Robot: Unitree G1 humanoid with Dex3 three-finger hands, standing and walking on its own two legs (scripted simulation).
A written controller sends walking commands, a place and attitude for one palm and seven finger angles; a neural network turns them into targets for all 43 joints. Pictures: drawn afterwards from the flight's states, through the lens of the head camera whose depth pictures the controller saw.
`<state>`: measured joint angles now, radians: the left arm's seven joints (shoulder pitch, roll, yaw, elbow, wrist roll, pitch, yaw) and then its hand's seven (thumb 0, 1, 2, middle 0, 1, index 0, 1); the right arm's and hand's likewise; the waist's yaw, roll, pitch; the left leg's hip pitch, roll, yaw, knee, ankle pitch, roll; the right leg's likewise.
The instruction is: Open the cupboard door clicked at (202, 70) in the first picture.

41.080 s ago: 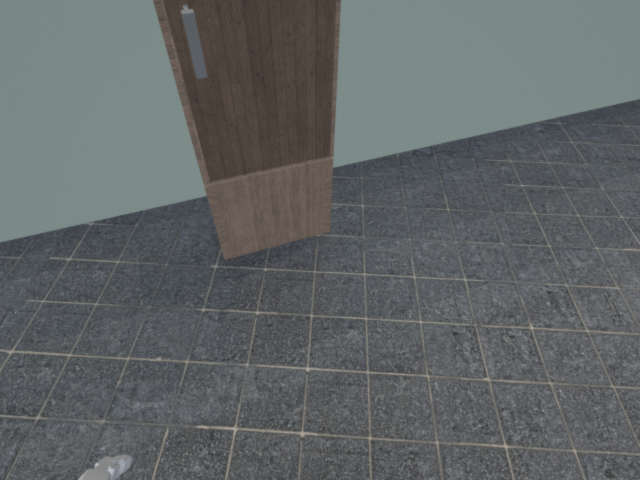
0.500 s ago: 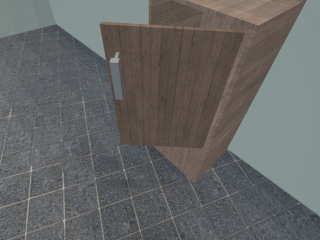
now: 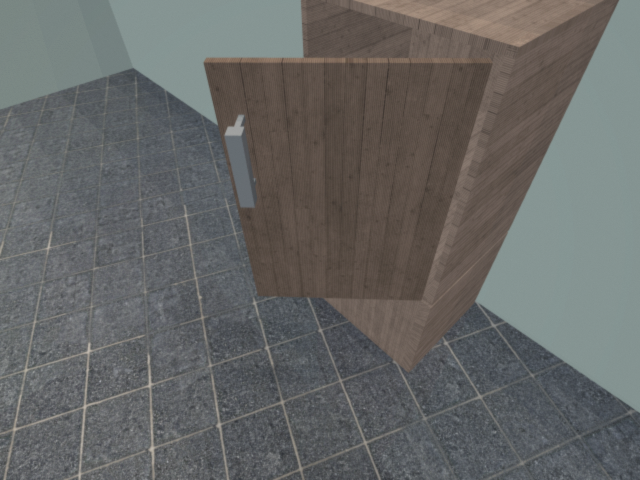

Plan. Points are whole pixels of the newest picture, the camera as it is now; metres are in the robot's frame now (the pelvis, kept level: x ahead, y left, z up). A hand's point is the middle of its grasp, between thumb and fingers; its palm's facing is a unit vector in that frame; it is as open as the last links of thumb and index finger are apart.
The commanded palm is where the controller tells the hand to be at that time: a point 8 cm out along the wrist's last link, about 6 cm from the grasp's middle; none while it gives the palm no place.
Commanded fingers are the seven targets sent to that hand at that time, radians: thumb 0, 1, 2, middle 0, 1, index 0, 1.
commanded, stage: look again from close up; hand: left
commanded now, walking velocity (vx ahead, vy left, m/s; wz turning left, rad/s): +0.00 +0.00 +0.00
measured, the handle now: (244, 161) +0.58 +0.17 +0.09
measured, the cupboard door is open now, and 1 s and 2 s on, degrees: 44 44 44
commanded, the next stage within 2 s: shuffle to correct the standing spot in 0.16 s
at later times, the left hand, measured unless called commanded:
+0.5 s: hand out of the picture +0.01 +0.13 -0.18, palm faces +0.02 -0.99 -0.16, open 7.4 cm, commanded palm none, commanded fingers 0.00 0.90 0.90 -0.20 -0.30 -0.20 -0.30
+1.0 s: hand out of the picture +0.06 +0.16 -0.17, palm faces +0.00 -0.97 -0.26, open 7.4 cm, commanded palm none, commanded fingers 0.00 0.90 0.90 -0.20 -0.30 -0.20 -0.30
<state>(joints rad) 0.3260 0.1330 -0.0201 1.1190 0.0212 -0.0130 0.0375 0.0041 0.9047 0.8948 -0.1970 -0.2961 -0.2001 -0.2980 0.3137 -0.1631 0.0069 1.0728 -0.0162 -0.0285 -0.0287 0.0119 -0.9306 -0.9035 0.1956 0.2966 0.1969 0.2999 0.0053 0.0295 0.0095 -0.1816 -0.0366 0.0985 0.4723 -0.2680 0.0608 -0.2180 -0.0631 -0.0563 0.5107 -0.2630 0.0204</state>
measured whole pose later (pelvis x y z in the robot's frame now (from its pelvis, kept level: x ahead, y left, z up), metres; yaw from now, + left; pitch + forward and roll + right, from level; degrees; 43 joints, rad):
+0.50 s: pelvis +0.03 -0.03 +0.00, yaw +0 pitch +0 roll +0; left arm 0.32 0.15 0.00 1.11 0.03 -0.01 0.02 0.00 0.91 0.89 -0.20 -0.30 -0.20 -0.30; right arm 0.31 -0.13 0.00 1.12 -0.02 -0.02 -0.02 0.00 -0.91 -0.90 0.20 0.30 0.20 0.30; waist 0.00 -0.01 0.03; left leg -0.19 0.02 0.08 0.53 -0.34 0.01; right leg -0.22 -0.01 -0.08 0.55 -0.33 -0.03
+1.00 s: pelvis +0.02 -0.03 +0.00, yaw +0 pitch -1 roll +1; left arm 0.23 0.18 0.01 1.00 0.03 -0.03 0.06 0.00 0.91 0.89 -0.20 -0.30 -0.20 -0.30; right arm 0.18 -0.17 -0.03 1.00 0.00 0.00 -0.03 0.00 -0.93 -0.90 0.20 0.30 0.20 0.30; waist 0.00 0.00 0.09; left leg -0.31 0.01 0.06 0.70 -0.40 0.00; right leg -0.23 -0.02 -0.07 0.55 -0.30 -0.03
